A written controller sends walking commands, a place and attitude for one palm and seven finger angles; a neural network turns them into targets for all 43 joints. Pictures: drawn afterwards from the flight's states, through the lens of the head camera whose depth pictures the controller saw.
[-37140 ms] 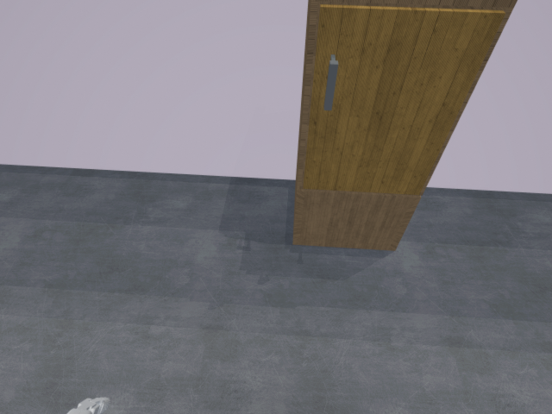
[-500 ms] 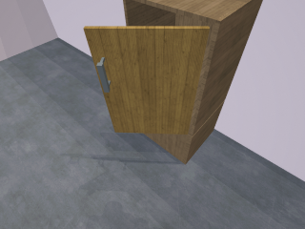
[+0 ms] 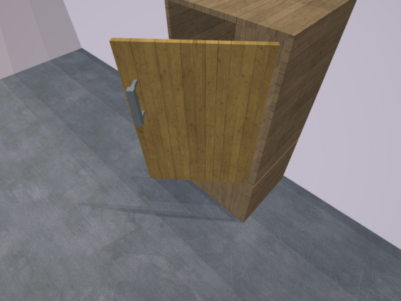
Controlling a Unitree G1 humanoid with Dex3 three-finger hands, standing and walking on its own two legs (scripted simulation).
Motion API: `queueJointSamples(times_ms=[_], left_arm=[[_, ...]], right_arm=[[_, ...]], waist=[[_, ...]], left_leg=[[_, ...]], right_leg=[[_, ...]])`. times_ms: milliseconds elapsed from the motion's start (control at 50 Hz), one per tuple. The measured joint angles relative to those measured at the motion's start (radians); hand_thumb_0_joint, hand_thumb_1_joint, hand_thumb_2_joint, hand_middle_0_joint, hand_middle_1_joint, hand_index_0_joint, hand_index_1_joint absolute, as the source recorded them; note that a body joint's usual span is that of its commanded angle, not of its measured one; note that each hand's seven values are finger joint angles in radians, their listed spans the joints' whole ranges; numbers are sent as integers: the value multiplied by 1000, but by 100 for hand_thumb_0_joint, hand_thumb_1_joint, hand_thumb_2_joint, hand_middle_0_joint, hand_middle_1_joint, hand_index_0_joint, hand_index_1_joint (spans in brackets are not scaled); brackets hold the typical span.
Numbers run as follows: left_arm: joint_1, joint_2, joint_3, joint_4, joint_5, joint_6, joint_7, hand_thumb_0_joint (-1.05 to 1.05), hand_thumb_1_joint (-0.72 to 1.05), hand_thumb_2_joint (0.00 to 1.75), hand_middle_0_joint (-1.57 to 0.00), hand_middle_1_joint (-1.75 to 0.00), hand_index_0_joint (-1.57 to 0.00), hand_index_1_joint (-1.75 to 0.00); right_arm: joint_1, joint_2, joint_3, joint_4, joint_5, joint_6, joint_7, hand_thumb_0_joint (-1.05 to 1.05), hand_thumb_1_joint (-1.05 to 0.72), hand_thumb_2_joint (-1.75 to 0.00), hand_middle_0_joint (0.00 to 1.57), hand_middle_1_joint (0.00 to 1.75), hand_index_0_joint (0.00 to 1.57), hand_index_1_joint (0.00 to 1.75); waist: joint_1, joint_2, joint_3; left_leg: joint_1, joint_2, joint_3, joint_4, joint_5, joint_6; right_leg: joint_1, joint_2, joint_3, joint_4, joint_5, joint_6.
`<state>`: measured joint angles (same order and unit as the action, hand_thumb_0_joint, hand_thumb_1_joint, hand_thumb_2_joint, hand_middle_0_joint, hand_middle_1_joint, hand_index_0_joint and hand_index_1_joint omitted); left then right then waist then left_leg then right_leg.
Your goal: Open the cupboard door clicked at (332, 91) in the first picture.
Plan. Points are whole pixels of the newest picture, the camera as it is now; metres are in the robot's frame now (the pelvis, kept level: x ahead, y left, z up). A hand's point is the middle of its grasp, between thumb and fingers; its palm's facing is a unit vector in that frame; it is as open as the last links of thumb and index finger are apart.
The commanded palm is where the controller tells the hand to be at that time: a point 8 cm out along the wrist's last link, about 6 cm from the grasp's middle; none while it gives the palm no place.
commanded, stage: shuffle to correct the standing spot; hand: left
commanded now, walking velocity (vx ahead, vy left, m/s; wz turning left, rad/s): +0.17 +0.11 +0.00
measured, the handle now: (137, 103) +0.61 +0.23 +0.04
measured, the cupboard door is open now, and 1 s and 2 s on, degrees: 39 39 39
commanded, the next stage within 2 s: come to a stop and stand still in 0.24 s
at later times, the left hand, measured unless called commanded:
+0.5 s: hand out of the picture +0.08 +0.20 -0.18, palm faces +0.04 -0.97 -0.23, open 7.3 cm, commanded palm none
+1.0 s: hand out of the picture +0.12 +0.21 -0.17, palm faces +0.03 -0.97 -0.23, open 7.3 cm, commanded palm none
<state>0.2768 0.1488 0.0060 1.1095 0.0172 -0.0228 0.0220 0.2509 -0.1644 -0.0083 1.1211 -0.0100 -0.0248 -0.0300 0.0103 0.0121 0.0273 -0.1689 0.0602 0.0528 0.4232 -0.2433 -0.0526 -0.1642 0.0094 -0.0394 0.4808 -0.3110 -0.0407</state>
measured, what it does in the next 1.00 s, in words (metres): steps on the spot: right foot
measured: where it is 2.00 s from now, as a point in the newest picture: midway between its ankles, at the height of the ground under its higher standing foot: outside the picture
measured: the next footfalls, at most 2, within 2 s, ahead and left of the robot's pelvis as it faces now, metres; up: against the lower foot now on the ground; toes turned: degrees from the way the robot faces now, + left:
right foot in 0.54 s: +0.14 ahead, -0.08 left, +0.00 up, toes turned -4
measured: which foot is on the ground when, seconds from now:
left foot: down 0.00-1.00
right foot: down 0.00-0.30, up 0.32-0.52, down 0.54-1.00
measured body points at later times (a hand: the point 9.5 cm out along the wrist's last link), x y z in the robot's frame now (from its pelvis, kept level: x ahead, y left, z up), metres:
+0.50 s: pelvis +0.06 +0.02 -0.01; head +0.10 +0.00 +0.44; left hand +0.08 +0.25 -0.16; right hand +0.01 -0.18 -0.17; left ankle +0.00 +0.14 -0.74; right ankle +0.07 -0.07 -0.72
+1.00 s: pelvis +0.06 +0.02 -0.01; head +0.06 +0.02 +0.44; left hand +0.12 +0.26 -0.15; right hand +0.13 -0.22 -0.15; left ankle +0.04 +0.13 -0.74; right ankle +0.10 -0.08 -0.74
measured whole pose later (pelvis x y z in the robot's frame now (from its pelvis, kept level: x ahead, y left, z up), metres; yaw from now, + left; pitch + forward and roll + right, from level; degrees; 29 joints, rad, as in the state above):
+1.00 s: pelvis +0.06 +0.02 -0.01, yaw +1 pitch -1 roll +0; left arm 0.26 0.18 0.01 0.97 0.02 0.00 0.03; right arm 0.24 -0.19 -0.05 0.98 -0.02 0.00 -0.02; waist -0.01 0.00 0.01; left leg -0.21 0.02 0.08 0.57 -0.33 0.01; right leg -0.28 -0.03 -0.12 0.56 -0.26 -0.04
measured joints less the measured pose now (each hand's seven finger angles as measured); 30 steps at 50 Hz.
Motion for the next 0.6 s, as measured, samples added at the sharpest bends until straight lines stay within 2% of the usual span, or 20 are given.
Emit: queueJointSamples(times_ms=[100, 180, 240, 280, 320, 340, 380, 420, 480, 540, 600], left_arm=[[2, 1, 5, -6, 3, 0, -2, 1, 91, 90, -20, -30, -20, -30], [22, -7, 15, -16, 6, 2, -7, 1, 91, 90, -20, -30, -20, -30], [44, -12, 25, -23, 8, 2, -8, 0, 91, 90, -20, -30, -21, -30], [65, -7, 32, -20, 9, 7, -8, 0, 91, 90, -20, -30, -21, -30], [81, -2, 36, -12, 10, 19, -10, 0, 91, 90, -20, -30, -20, -30], [83, -2, 36, -7, 11, 26, -10, 0, 91, 90, -20, -30, -20, -30], [74, -2, 37, -3, 10, 35, -12, 1, 91, 90, -20, -30, -20, -30], [48, 1, 38, -13, 9, 36, -14, 1, 91, 90, -20, -30, -20, -30], [-5, 0, 39, -40, 8, 31, -8, 1, 92, 90, -20, -30, -20, -30], [-38, 17, 41, -64, 4, 5, -3, 2, 94, 90, -20, -30, -20, -30], [-65, 9, 31, -60, 0, -11, 4, 2, 94, 90, -20, -30, -20, -30]], right_arm=[[10, 1, 1, 3, -2, 4, 4, 1, -92, -90, 20, 29, 20, 30], [36, -2, -2, 1, -7, 15, 12, 1, -92, -90, 20, 29, 20, 30], [56, -2, -5, -4, -8, 16, 14, 1, -91, -90, 20, 29, 20, 30], [63, 7, -5, -4, -9, 9, 15, 1, -91, -90, 20, 29, 20, 30], [72, 14, -5, -16, -12, -8, 15, 1, -91, -90, 20, 29, 20, 30], [78, 16, -6, -24, -14, -16, 12, 1, -91, -90, 20, 29, 20, 30], [91, 23, -6, -37, -16, -29, 6, 0, -91, -90, 20, 29, 20, 30], [108, 34, -3, -36, -19, -33, 2, 0, -91, -90, 20, 29, 20, 30], [127, 48, 5, -15, -19, -26, -3, 0, -91, -90, 20, 30, 20, 30], [138, 62, 9, 12, -9, -12, -4, 0, -91, -90, 20, 30, 20, 30], [118, 55, -4, 29, 5, 13, -5, 1, -91, -90, 20, 30, 20, 30]], waist=[[2, 2, -4], [8, 10, -12], [13, 5, -11], [21, -24, -8], [22, -46, -8], [19, -47, -8], [3, -42, 0], [-11, -37, 13], [-17, -22, 35], [-12, -19, 51], [-28, 20, 52]], left_leg=[[-1, 3, -6, 21, -17, 0], [-28, 7, -12, 105, -79, 30], [-42, -7, 5, 137, -96, 43], [-20, -26, 21, 126, -94, 41], [-6, -42, 45, 122, -114, 48], [-1, -43, 56, 120, -122, 54], [10, -45, 66, 103, -123, 64], [28, -48, 64, 71, -111, 62], [54, -49, 56, 32, -99, 51], [58, -52, 50, 66, -130, 31], [34, -25, 28, 134, -180, 28]], right_leg=[[8, 3, -6, 7, -14, -3], [19, 6, -19, 22, -40, -4], [30, -3, -29, 38, -64, 5], [30, -23, -12, 68, -89, 16], [-1, -42, -1, 146, -128, 4], [-39, -43, -3, 234, -176, -3], [-126, -41, -16, 409, -238, -15], [-191, -47, -31, 477, -234, -14], [-222, -56, -48, 370, -154, -1], [-173, -63, -48, 142, 60, 6], [-162, -43, -76, 155, 6, -16]])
